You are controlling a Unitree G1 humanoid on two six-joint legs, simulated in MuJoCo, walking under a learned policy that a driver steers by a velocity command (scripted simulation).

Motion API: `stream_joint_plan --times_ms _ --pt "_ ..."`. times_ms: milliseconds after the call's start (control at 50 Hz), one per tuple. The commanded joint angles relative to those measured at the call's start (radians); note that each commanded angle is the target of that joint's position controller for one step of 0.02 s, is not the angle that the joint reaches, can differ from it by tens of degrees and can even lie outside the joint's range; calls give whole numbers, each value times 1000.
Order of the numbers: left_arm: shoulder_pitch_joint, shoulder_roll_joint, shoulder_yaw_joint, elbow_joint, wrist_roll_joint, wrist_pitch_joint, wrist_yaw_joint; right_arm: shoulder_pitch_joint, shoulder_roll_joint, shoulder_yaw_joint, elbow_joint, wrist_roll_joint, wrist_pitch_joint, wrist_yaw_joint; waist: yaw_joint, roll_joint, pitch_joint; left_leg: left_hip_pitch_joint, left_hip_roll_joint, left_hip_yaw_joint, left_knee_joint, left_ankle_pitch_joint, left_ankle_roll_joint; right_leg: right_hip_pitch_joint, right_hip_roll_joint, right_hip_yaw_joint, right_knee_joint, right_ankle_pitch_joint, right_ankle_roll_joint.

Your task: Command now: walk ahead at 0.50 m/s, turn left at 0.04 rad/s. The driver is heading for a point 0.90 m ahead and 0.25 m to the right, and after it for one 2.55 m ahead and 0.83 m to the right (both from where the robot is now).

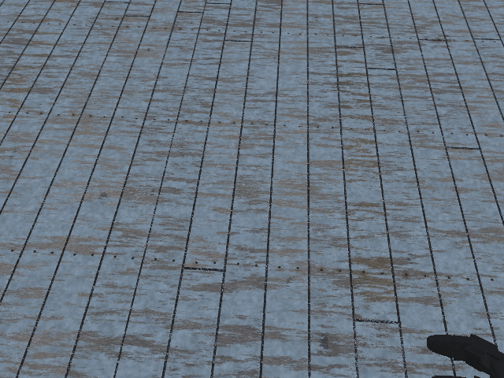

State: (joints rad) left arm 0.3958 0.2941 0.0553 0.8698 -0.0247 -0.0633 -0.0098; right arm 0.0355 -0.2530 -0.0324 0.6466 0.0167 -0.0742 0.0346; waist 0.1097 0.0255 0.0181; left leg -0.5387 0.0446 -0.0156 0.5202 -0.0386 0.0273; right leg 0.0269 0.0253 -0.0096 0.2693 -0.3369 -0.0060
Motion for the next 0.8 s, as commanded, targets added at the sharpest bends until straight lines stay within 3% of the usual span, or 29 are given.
stream_joint_plan --times_ms 20,40,60,80,100,120,140,160,220,300,380,480,540,560,580,600,620,640,660,680,700,720,740,800 --pt "-33 176 38 -43 -3 4 12 120 -151 -61 -29 -6 -19 -3 -148 -100 -78 272 -48 48 -61 -27 59 -49 -223 88 176 700 -124" --pt "-41 138 21 -60 12 3 14 289 -205 -82 8 -14 -16 -13 -222 -60 -203 538 41 -39 -23 -5 108 -184 -177 45 407 613 -88" --pt "51 40 -12 -91 23 -16 11 396 -311 -105 23 -30 -8 -19 -210 169 -349 917 295 -459 -50 -125 257 -581 -27 -21 802 204 -11" --pt "40 67 -10 -81 14 -35 6 426 -249 -89 35 -14 -3 -15 -224 233 -401 942 349 -713 -187 -264 300 -735 5 101 954 -241 -11" --pt "-38 144 13 -102 -10 -45 -1 363 -201 -69 33 -8 -3 -14 -218 151 -245 825 315 -597 -212 -331 255 -822 -55 117 1017 -192 -22" --pt "-97 142 12 -114 -16 -45 -3 295 -172 -58 25 -10 -3 -15 -193 90 -149 684 281 -460 -233 -292 225 -815 -101 91 988 -102 -28" --pt "-123 132 13 -115 -4 -39 -1 236 -143 -49 24 -17 -5 -11 -164 47 -78 556 242 -368 -271 -225 209 -781 -131 80 932 -33 -22" --pt "-107 123 18 -107 3 -26 1 197 -118 -42 23 -24 -13 -9 -129 67 -50 466 211 -296 -307 -159 193 -721 -159 91 887 20 -17" --pt "-73 74 13 -91 -1 10 6 174 -123 -49 51 -29 -40 -9 -92 74 -24 354 189 -152 -381 -35 194 -659 -161 107 849 113 10" --pt "-159 62 16 -119 4 11 5 205 -143 -56 94 -36 -46 -25 -109 31 7 397 179 -14 -401 89 174 -732 -142 139 673 319 24" --pt "-287 30 2 -161 8 3 -18 238 -168 -60 123 -27 -39 -38 -161 14 43 436 172 91 -416 106 141 -696 -124 61 459 466 9" --pt "-403 27 -4 -242 6 3 -50 309 -194 -70 170 -9 1 -46 -195 8 77 642 234 136 -328 251 124 -771 -103 1 348 333 -37" --pt "-331 70 19 -258 6 9 -62 282 -233 -81 161 -4 27 -62 -129 65 -8 685 234 183 -129 726 87 -604 -18 -89 346 175 -92" --pt "-220 107 41 -237 5 12 -58 272 -240 -82 157 -5 36 -68 -65 70 -73 657 216 202 29 826 70 -455 24 -107 329 161 -119" --pt "-57 166 74 -200 3 15 -44 261 -233 -77 148 -3 37 -74 23 38 -157 522 176 223 258 733 33 -189 38 -67 261 227 -163" --pt "51 283 107 -183 4 25 -21 326 -147 -47 106 -31 17 -68 13 -162 -276 128 73 224 630 193 -25 207 -201 330 269 223 -293" --pt "23 286 96 -208 -3 15 -22 337 -87 -19 82 -34 -24 -48 -35 -240 -406 -156 -113 21 877 -545 -54 398 -373 836 95 109 -443" --pt "28 206 73 -208 6 10 -22 219 -172 -42 61 6 -56 -29 24 -144 -351 -268 -45 -99 907 -497 -29 373 -345 743 50 71 -385" --pt "-15 169 62 -208 8 4 -20 161 -172 -38 36 24 -71 -23 4 -102 -219 -290 -3 -81 842 -413 -9 236 -306 594 44 116 -342" --pt "-82 147 55 -217 7 2 -20 153 -160 -38 40 4 -75 -29 -47 -22 -130 -245 36 -73 736 -352 -11 74 -262 490 30 208 -309" --pt "-137 115 44 -234 13 2 -16 160 -174 -48 47 -17 -67 -35 -85 -30 -87 -173 63 -70 660 -315 -21 -46 -231 418 9 305 -294" --pt "-164 108 41 -250 23 2 -13 178 -172 -51 47 -24 -54 -34 -113 -54 -71 -112 71 -71 631 -292 -32 -129 -209 394 -15 355 -295" --pt "-176 112 43 -255 21 0 -10 195 -161 -51 47 -28 -42 -35 -128 -58 -66 -87 71 -63 595 -281 -49 -176 -197 374 -32 396 -301" --pt "-155 151 54 -244 15 -4 7 145 -123 -39 27 -35 -22 -41 -125 -66 -35 -71 53 -33 429 -169 -96 -279 -159 285 -51 465 -292"
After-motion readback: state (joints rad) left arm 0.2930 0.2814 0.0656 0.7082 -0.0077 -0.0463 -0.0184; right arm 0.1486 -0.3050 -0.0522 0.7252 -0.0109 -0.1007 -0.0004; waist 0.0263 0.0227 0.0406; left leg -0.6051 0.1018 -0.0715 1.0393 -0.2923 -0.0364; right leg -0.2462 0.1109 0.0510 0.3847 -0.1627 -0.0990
